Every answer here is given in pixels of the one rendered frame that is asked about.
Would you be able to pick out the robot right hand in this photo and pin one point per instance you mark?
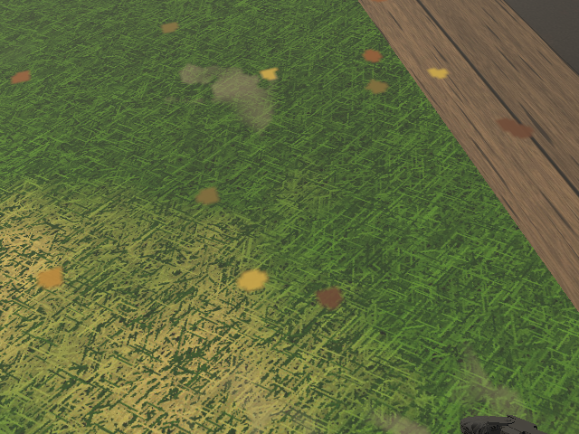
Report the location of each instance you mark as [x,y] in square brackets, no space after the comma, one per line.
[498,425]

